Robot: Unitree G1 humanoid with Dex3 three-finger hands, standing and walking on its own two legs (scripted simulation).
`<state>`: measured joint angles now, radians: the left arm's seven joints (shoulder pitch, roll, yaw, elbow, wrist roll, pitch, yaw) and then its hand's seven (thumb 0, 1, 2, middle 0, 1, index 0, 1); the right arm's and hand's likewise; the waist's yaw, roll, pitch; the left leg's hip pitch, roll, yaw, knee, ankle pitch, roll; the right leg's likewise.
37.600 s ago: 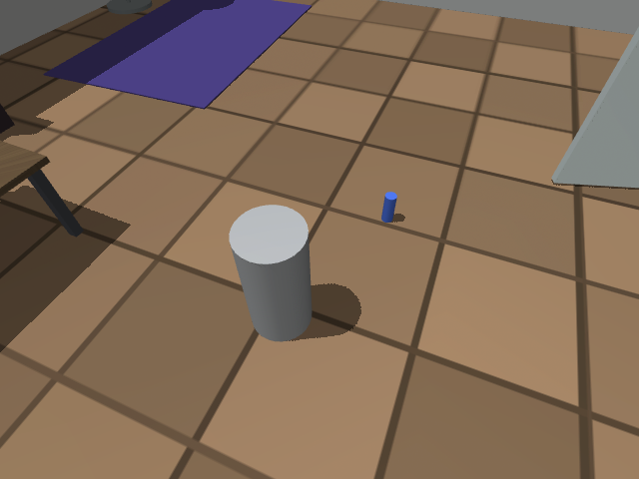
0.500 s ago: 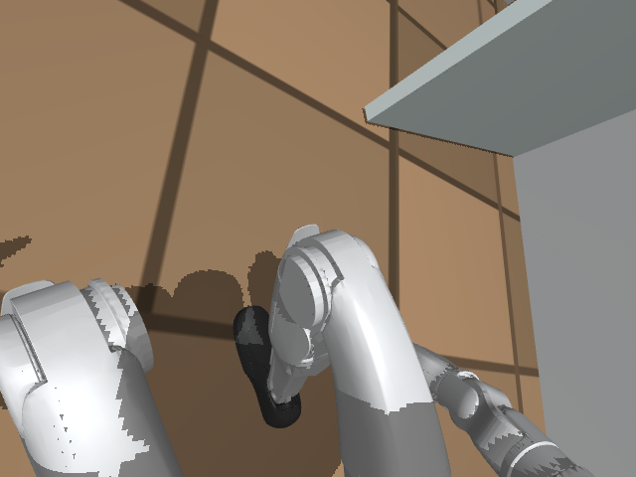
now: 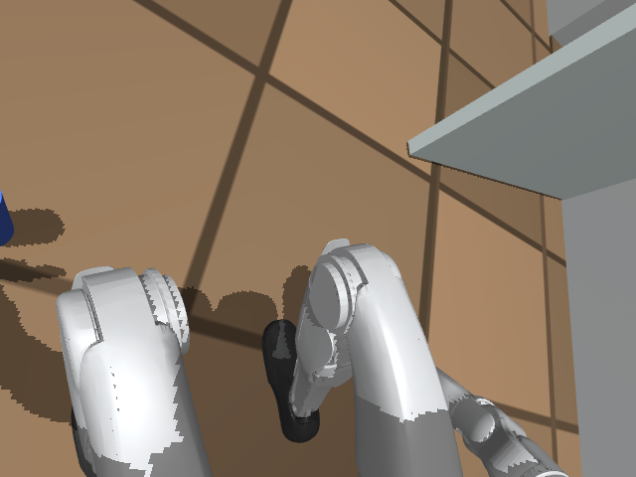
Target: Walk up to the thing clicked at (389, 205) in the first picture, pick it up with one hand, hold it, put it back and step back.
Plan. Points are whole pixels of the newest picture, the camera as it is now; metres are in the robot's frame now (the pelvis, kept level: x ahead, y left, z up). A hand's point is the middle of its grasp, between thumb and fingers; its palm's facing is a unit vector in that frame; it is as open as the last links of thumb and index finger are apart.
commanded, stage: rise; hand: left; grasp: from the side
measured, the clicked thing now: out of the picture +0.42 +0.30 -0.23
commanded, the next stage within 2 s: home in 0.16 s
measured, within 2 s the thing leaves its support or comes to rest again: neither
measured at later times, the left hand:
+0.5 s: hand out of the picture +0.31 +0.43 +0.00, palm faces +0.38 -0.79 -0.48, open 17.6 cm
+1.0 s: hand out of the picture +0.25 +0.28 +0.20, palm faces +0.33 -0.84 -0.43, open 17.3 cm
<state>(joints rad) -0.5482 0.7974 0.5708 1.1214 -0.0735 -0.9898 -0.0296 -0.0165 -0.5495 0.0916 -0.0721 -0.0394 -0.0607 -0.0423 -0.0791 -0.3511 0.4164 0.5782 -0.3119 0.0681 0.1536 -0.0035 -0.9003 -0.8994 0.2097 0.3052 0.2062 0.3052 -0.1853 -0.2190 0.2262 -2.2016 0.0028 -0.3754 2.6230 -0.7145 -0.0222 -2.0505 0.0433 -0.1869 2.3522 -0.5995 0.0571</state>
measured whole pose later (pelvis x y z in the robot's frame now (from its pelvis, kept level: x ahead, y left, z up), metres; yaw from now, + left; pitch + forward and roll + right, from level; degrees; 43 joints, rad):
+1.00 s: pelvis +0.06 -0.03 +0.29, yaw +13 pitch +26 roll -2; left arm 0.11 0.34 0.18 0.30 0.01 0.12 0.12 -0.01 -0.51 0.07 -0.06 -0.06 -0.06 -0.06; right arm 0.12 -0.25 -0.01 0.49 0.04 0.04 -0.12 0.01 -0.90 -0.90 0.21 0.31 0.20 0.31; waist -0.03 0.02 -0.17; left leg -1.39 0.06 -0.07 1.56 -0.63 -0.04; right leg -1.37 -0.04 -0.04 1.53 -0.60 0.01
